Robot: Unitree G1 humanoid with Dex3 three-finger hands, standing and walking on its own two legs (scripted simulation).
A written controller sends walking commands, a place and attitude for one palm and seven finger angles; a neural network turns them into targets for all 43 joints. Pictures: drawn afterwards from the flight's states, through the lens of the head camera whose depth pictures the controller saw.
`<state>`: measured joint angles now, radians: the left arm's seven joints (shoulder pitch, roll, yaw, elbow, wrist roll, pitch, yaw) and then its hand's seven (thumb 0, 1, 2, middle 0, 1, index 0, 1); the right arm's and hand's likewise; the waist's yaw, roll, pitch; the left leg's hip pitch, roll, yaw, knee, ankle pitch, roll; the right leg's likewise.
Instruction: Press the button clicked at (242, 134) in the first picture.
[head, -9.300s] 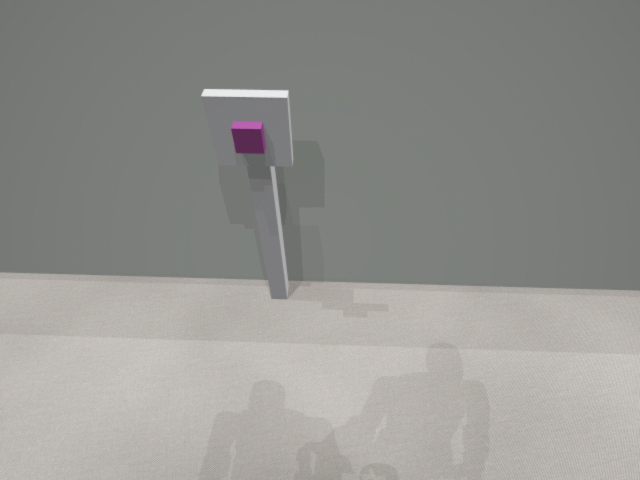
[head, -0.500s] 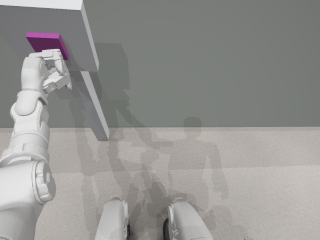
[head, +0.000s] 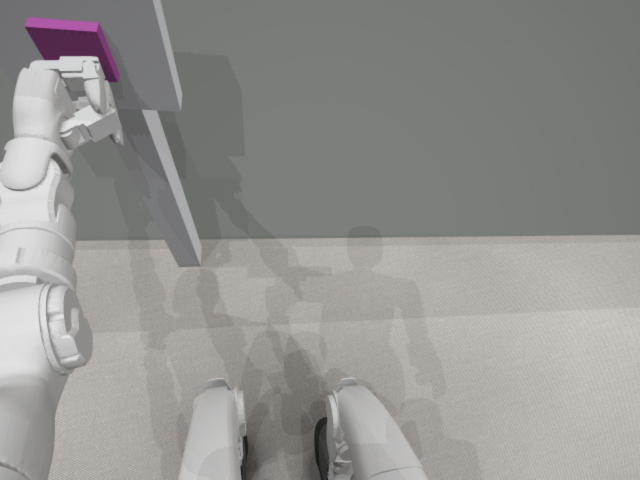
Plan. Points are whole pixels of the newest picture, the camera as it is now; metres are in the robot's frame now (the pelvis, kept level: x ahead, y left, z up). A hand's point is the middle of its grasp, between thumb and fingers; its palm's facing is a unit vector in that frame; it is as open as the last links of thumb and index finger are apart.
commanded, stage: pull the fist back off the button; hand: left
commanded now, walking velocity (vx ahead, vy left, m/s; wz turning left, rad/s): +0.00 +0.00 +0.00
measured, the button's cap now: (78, 45) +0.58 +0.23 +0.11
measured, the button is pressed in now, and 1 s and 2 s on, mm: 13 0 0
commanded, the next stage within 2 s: draw the hand back to the body in 1.04 s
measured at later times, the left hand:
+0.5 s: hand (109, 124) +0.51 +0.20 +0.07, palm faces +0.02 -1.00 -0.03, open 3.2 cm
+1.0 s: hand (98, 184) +0.44 +0.21 +0.07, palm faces +0.02 -1.00 -0.02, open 3.1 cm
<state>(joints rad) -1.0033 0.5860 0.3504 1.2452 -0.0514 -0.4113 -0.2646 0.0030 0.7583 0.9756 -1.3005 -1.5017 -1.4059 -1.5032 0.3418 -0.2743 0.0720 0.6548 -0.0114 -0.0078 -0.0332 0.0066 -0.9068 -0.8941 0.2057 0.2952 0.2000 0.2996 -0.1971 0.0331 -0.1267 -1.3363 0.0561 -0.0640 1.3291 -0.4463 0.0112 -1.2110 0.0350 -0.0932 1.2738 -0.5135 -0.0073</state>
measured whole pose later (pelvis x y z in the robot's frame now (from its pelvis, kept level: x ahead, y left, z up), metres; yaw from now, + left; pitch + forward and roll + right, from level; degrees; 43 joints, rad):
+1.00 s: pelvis +0.06 +0.00 +0.04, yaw +1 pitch +21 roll -3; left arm -0.37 0.33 0.28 0.71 -0.21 -0.45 -0.28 0.02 0.90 0.90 -1.30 -1.50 -1.30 -1.50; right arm 0.24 -0.25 0.01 0.58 0.03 0.04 -0.01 0.01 -0.91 -0.89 0.20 0.29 0.20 0.30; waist -0.06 0.02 -0.15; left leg -1.04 0.05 -0.02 1.18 -0.50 0.00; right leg -0.94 0.03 -0.05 1.14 -0.56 -0.01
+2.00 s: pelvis +0.08 -0.01 +0.13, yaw +3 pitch +0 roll +0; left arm 0.33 0.30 0.16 -0.19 -0.07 -0.03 0.12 0.02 0.90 0.90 -1.30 -1.50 -1.30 -1.50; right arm 0.17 -0.22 0.07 0.54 0.03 -0.04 -0.11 0.01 -0.91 -0.89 0.20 0.30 0.20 0.30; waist 0.04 0.05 -0.04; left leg -0.29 0.01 0.01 0.57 -0.29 0.00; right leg -0.19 0.00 -0.03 0.54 -0.35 0.00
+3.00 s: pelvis +0.06 +0.00 +0.14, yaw +1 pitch +0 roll -1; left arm 0.61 0.36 0.33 -0.50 -0.05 -0.14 0.10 0.02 0.89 0.90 -1.31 -1.50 -1.30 -1.50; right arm 0.17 -0.24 0.00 0.56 0.01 0.02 -0.08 0.01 -0.91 -0.89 0.20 0.30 0.20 0.30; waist 0.01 0.06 0.02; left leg -0.24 0.02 0.03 0.44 -0.20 0.01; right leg -0.16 0.01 0.00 0.39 -0.24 0.01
